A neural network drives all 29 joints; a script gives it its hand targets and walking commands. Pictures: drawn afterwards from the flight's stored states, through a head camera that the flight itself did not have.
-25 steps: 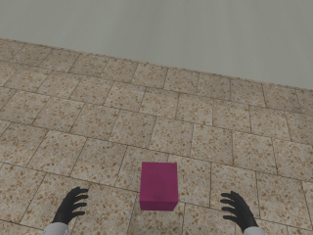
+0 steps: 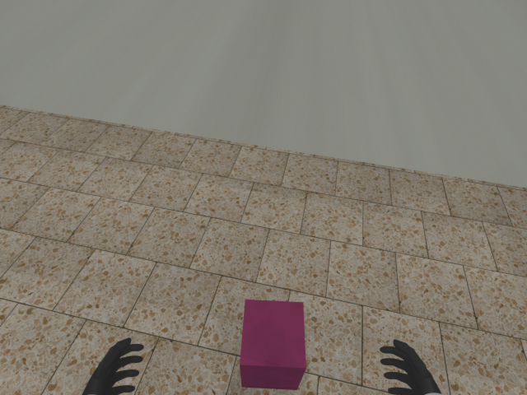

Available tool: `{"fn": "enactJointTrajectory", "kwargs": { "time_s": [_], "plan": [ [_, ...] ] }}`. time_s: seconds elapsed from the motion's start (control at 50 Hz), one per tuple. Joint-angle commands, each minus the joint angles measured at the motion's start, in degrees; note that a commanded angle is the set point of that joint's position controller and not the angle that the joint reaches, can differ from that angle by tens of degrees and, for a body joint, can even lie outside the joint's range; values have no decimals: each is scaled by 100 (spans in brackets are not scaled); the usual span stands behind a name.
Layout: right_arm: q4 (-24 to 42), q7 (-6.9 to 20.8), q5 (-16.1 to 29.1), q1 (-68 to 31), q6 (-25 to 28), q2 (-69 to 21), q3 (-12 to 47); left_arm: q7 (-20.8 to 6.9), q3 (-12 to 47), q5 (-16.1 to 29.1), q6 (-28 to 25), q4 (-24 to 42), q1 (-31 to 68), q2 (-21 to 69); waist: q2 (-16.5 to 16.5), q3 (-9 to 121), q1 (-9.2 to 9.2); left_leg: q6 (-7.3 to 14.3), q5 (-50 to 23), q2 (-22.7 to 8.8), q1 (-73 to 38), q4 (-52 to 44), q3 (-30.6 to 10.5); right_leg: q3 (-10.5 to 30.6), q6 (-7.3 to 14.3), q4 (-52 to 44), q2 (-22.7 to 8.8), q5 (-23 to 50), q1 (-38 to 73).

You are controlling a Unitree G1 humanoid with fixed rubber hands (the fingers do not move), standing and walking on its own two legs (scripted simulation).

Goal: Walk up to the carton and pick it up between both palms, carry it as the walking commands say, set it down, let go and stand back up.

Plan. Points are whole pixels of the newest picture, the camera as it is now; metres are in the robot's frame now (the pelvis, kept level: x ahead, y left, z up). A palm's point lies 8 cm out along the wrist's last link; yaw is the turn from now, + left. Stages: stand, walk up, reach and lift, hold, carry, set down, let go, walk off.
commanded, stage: stand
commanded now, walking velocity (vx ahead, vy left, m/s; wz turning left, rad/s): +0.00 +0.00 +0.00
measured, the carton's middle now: (271, 345) +0.42 -0.05 -0.64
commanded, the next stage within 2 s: none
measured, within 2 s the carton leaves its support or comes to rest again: neither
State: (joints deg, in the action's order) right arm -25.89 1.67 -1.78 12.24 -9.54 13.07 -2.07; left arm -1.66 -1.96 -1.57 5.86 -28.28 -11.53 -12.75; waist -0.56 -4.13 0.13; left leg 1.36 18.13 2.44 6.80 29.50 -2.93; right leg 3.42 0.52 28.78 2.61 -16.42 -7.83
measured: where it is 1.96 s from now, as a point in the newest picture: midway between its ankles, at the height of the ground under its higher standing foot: outside the picture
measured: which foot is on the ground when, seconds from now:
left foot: down 0.00-1.00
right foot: down 0.00-1.00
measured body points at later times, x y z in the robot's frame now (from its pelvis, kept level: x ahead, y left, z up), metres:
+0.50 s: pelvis +0.02 -0.01 +0.00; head +0.03 -0.01 +0.45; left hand +0.15 +0.29 -0.09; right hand +0.17 -0.30 -0.10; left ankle -0.02 +0.10 -0.74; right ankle +0.00 -0.11 -0.74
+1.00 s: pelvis +0.01 -0.01 +0.01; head +0.00 -0.02 +0.46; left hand +0.12 +0.30 -0.10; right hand +0.14 -0.31 -0.10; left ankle -0.02 +0.10 -0.74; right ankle +0.00 -0.11 -0.74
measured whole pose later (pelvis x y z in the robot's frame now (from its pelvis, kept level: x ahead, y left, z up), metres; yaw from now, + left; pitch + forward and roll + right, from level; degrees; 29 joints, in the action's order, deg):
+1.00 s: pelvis +0.01 -0.01 +0.01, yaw +1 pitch -2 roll +0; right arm -52.2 -1.6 -1.4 9.0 0.6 21.4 -0.2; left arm 1.0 -1.4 -1.3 -0.1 -53.6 -8.4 -20.5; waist -0.7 -0.5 -0.3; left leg 0.5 14.6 1.9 5.4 22.1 -4.5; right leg 2.2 1.6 21.8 2.7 -13.4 -6.3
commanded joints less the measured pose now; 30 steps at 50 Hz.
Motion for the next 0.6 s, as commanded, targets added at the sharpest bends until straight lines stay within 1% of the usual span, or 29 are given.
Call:
{"fn": "enactJointTrajectory", "kwargs": {
  "time_s": [0.0, 0.02, 0.04, 0.08, 0.12, 0.16, 0.2, 0.44, 0.58],
  "plan": [
    [-59, -280, -73, -334, 539, 1081, -290, 248, -324, -140, -306, -120, 107, -1198, -41, 127, -38, -151, 87, -399, 726, -560, -384, 247, -96, -543, -437, -141, -652],
    [-170, -275, -84, -343, 640, 1081, -280, 249, -314, -144, -362, -188, 166, -1174, -30, 150, -25, -120, 209, -422, 693, -595, -457, 286, -68, -575, -438, -299, -717],
    [-274, -269, -74, -356, 715, 1055, -272, 261, -300, -138, -407, -255, 213, -1119, -37, 185, -21, -106, 183, -444, 695, -601, -497, 292, -53, -552, -427, -266, -734],
    [-442, -236, -51, -422, 807, 1104, -257, 238, -274, -115, -488, -407, 272, -1115, -52, 404, -14, -90, -325, -503, 583, -572, -527, 295, -44, -490, -439, 287, -559],
    [-596, -239, -38, -420, 863, 1151, -240, 242, -271, -102, -542, -544, 271, -1172, 21, 595, -7, -105, -930, -516, 423, -472, -496, 327, -38, -456, -494, 862, -409],
    [-750, -259, -33, -387, 897, 1216, -227, 263, -264, -93, -569, -671, 257, -1235, 51, 729, 0, -120, -1359, -533, 274, -412, -487, 342, -23, -429, -532, 1230, -337],
    [-899, -284, -29, -372, 927, 1288, -216, 287, -254, -85, -586, -803, 228, -1296, 45, 788, 0, -125, -1597, -554, 186, -401, -493, 351, -11, -428, -559, 1439, -277],
    [-1496, -343, 0, -354, 1009, 1517, -137, 328, -220, -36, -633, -1392, 242, -1532, 34, 732, -23, -104, -2199, -619, 34, -447, -542, 376, 24, -496, -651, 2069, 27],
    [-1733, -362, 22, -399, 1027, 1565, -92, 328, -192, -8, -636, -1646, 338, -1569, 25, 707, -36, -95, -2270, -650, -8, -557, -568, 395, 34, -583, -681, 2147, 165]
  ]
}}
